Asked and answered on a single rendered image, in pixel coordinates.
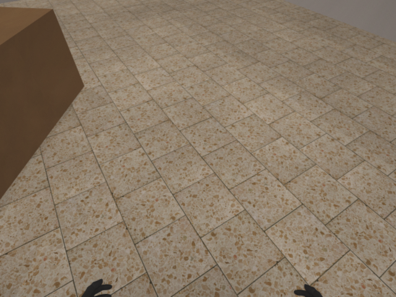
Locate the left robot hand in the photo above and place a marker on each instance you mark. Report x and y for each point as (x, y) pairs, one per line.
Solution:
(95, 288)

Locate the right robot hand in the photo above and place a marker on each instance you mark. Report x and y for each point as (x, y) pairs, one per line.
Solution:
(310, 292)

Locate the pedestal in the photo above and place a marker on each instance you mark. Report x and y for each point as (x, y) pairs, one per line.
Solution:
(38, 82)

